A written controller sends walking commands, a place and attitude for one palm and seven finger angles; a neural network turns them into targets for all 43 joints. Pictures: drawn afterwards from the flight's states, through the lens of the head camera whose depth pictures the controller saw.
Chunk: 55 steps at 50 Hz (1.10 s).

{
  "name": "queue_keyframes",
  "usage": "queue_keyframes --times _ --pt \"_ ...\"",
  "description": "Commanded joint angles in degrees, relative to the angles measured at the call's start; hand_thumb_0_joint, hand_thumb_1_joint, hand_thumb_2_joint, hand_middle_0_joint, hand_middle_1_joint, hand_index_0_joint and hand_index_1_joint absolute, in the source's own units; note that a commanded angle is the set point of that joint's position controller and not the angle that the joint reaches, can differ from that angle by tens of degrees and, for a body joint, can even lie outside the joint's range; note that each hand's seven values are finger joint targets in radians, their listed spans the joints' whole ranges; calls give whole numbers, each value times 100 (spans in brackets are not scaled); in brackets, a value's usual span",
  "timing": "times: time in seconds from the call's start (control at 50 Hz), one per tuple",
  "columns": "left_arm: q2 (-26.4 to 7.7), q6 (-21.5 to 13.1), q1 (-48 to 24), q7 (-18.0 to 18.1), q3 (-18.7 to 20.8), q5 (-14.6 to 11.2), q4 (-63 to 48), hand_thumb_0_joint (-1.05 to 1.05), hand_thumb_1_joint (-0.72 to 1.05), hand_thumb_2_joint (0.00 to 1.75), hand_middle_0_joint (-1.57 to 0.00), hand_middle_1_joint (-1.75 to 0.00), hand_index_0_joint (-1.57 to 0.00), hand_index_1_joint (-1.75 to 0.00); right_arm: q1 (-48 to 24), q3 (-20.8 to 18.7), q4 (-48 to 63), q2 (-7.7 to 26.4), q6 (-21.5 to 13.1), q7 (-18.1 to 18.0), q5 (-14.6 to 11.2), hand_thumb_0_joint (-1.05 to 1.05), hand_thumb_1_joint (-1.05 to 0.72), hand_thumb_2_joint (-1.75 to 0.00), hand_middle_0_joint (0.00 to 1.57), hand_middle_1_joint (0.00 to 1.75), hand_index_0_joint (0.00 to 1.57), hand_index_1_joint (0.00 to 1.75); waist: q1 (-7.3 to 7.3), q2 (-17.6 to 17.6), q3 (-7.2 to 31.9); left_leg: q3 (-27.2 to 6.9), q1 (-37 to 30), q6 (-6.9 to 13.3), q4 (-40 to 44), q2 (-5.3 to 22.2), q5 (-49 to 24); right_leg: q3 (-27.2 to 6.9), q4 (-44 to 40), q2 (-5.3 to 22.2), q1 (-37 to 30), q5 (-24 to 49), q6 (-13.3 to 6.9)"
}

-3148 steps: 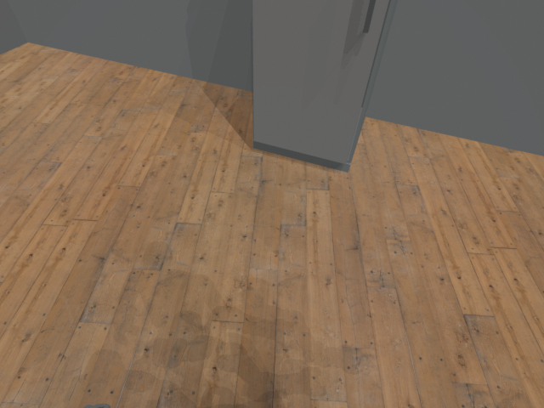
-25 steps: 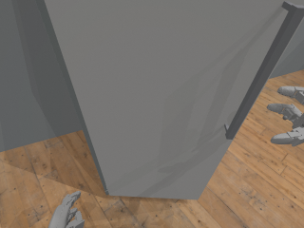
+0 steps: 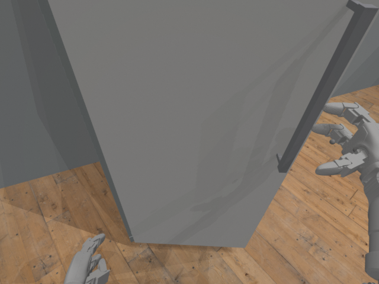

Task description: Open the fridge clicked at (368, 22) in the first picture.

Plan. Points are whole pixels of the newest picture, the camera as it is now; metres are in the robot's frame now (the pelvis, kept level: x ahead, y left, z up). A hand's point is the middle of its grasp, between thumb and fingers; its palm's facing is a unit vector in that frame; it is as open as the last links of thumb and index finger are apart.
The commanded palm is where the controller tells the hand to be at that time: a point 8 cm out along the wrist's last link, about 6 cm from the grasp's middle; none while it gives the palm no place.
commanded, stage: feel for the door with the fingertips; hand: right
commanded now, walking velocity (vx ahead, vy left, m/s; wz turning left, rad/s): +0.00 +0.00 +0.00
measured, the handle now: (309, 106) +0.43 -0.22 +0.20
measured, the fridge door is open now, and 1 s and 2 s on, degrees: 25 25 25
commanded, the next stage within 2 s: slide the fingers in behind the handle in 0.78 s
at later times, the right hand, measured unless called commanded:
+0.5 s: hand (331, 141) +0.35 -0.25 +0.18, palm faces +0.07 +1.00 +0.00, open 14.0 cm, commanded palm +0.33 -0.30 +0.18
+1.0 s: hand (321, 132) +0.37 -0.24 +0.18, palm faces +0.05 +1.00 +0.00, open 14.0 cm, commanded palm +0.34 -0.29 +0.18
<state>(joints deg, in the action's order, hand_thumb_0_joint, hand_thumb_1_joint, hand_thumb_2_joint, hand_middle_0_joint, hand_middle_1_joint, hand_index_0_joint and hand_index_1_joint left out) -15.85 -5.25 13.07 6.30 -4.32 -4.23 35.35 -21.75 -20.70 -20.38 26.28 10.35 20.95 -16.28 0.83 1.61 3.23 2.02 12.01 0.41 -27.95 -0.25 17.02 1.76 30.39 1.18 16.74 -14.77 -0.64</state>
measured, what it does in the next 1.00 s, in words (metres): stands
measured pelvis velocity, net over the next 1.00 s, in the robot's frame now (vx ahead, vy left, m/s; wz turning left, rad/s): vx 0.00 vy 0.01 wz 0.01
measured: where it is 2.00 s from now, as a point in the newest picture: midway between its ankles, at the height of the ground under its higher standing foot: outside the picture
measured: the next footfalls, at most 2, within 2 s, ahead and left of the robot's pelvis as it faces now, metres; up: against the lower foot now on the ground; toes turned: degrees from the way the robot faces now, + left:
none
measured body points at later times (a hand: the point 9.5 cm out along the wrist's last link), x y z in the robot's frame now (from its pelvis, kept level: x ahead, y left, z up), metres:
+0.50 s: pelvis +0.01 +0.01 +0.00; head -0.01 +0.01 +0.45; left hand +0.18 +0.25 -0.08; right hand +0.34 -0.30 +0.18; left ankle -0.03 +0.12 -0.74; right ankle +0.01 -0.11 -0.74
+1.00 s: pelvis +0.00 +0.01 +0.00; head -0.01 +0.02 +0.45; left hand +0.14 +0.26 -0.09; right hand +0.36 -0.29 +0.18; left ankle -0.03 +0.12 -0.74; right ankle +0.01 -0.11 -0.74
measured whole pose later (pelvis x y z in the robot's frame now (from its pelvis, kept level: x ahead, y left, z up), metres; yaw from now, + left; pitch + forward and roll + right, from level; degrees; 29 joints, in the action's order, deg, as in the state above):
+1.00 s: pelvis +0.00 +0.01 +0.00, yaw +1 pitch +1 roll +1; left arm -16.1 -2.7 14.7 6.4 -3.5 -4.0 36.6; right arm -24.5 -21.2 -24.5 26.3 10.9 17.7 -14.9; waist -0.5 1.7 3.5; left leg 1.5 11.6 0.9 -27.5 -0.9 17.1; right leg 2.2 29.5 1.8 15.8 -14.8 -0.1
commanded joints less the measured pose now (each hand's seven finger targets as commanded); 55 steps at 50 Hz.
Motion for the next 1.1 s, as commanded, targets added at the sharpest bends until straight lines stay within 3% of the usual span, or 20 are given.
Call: queue_keyframes --times 0.0,0.02,0.04,0.06,0.16,0.24,0.26,0.44,0.46,0.5,0.54,0.56,0.62,0.66,0.74,0.8,0.84,0.9,0.94,1.08 --pt "-748 -280 -710 20 338 2 -959 0 90 90 -20 -30 -20 -30 -1816 -447 1597 1340 -211 -270 -101 0 50 -30 30 120 30 120 71 200 1309 -33 -29 147 341 -98 -1633 -240 -368 1 -1101 1339 -105" --pt "-764 -250 -696 20 350 7 -923 0 90 90 -20 -30 -20 -30 -1676 -508 1525 1408 -189 -324 -108 0 50 -30 30 120 30 120 80 3 1233 -41 -67 143 373 -97 -1610 -210 -347 25 -1046 1290 -118" --pt "-756 -222 -750 26 339 -1 -922 0 90 90 -20 -30 -20 -30 -1738 -577 1581 1456 -157 -380 -90 0 50 -30 30 120 30 120 68 104 1132 -51 -35 140 387 -93 -1587 -220 -397 19 -992 1244 -116" --pt "-730 -212 -793 30 324 10 -961 0 90 90 -20 -30 -20 -30 -1817 -369 1750 1210 -123 -399 -80 0 50 -30 30 120 30 120 44 138 1164 -55 -31 132 387 -90 -1613 -210 -408 10 -1053 1270 -124" --pt "-708 -143 -817 59 330 41 -927 0 90 90 -20 -30 -20 -30 -1740 -636 2038 1453 -85 -530 -34 0 50 -30 30 120 30 120 75 207 1330 -83 -222 144 395 -94 -1916 -168 -386 0 -1213 1584 -124" --pt "-706 -122 -832 87 331 21 -865 0 90 90 -20 -30 -20 -30 -1742 -499 1965 1321 -79 -435 -70 0 50 -30 30 120 30 120 14 314 1215 -75 -215 142 428 -89 -2044 -128 -380 -2 -1261 1653 -130" --pt "-699 -115 -842 97 324 15 -859 0 90 90 -20 -30 -20 -30 -1787 -286 1896 1097 -39 -387 -81 0 50 -30 30 120 30 120 -29 252 1123 -65 -139 126 437 -91 -1982 -135 -388 -15 -1238 1574 -133" --pt "-815 -74 -699 148 372 10 -707 0 90 90 -20 -30 -20 -30 -2390 -485 1226 1592 -93 -247 -74 0 50 -30 30 120 30 120 -120 108 1163 -123 -11 106 468 -54 -1884 -140 -304 -45 -1131 1372 -171" --pt "-804 -86 -697 150 365 10 -732 0 90 90 -20 -30 -20 -30 -2547 -317 1294 1429 -146 -225 -63 0 50 -30 30 120 30 120 -151 115 1231 -107 -7 109 440 -59 -1890 -156 -302 -51 -1169 1403 -171" --pt "-786 -114 -681 139 363 15 -743 0 90 90 -20 -30 -20 -30 -2618 -297 1271 1399 -246 -221 -62 0 50 -30 30 120 30 120 -127 369 1315 -107 0 134 423 -66 -1844 -169 -295 -61 -1236 1414 -154" --pt "-824 -111 -612 129 387 19 -720 0 90 90 -20 -30 -20 -30 -2441 -574 1076 1704 -306 -238 -66 0 50 -30 30 120 30 120 -75 147 1386 -114 -129 127 403 -62 -1988 -161 -273 -48 -1148 1482 -172" --pt "-828 -107 -600 125 387 20 -723 0 90 90 -20 -30 -20 -30 -2441 -498 983 1599 -300 -214 -66 0 50 -30 30 120 30 120 -95 30 1366 -116 -129 110 394 -59 -2035 -135 -276 -54 -1109 1477 -182" --pt "-846 -90 -547 100 408 -2 -738 0 90 90 -20 -30 -20 -30 -2358 -556 855 1730 -305 -201 -41 0 50 -30 30 120 30 120 -60 158 1328 -128 -163 120 387 -46 -2017 -89 -246 -40 -1053 1458 -173" --pt "-821 -92 -566 88 395 -6 -784 0 90 90 -20 -30 -20 -30 -2510 -420 894 1571 -285 -214 -13 0 50 -30 30 120 30 120 -82 282 1302 -124 -88 116 368 -52 -1975 -112 -276 -52 -1016 1416 -173" --pt "-853 -105 -494 78 418 1 -776 0 90 90 -20 -30 -20 -30 -2528 -605 840 1762 -347 -276 -16 0 50 -30 30 120 30 120 -59 115 1324 -118 -89 121 383 -74 -1873 -142 -288 -37 -994 1365 -181" --pt "-835 -109 -453 84 426 4 -756 0 90 90 -20 -30 -20 -30 -2681 -394 866 1512 -355 -297 12 0 50 -30 30 120 30 120 -121 138 1293 -91 5 120 382 -89 -1845 -139 -288 -26 -1070 1394 -180" --pt "-834 -119 -469 62 428 3 -788 0 90 90 -20 -30 -20 -30 -2437 -489 926 1567 -365 -334 7 0 50 -30 30 120 30 120 -31 235 1381 -117 -107 134 369 -81 -1930 -134 -292 -33 -1088 1467 -183" --pt "-849 -69 -447 80 420 1 -737 0 90 90 -20 -30 -20 -30 -2479 -479 653 1565 -261 -353 29 0 50 -30 30 120 30 120 -95 39 1120 -102 34 102 421 -83 -1690 -122 -337 -15 -898 1205 -181" --pt "-856 -72 -465 72 431 4 -789 0 90 90 -20 -30 -20 -30 -2407 -641 807 1751 -288 -390 43 0 50 -30 30 120 30 120 -20 61 1271 -131 -93 109 413 -72 -1758 -115 -329 -31 -930 1262 -197" --pt "-796 -114 -535 49 417 -6 -871 0 90 90 -20 -30 -20 -30 -2050 -589 1267 1520 -384 -309 -55 0 50 -30 30 120 30 120 4 231 1375 -109 -198 126 366 -98 -2070 -100 -323 -19 -1139 1573 -177"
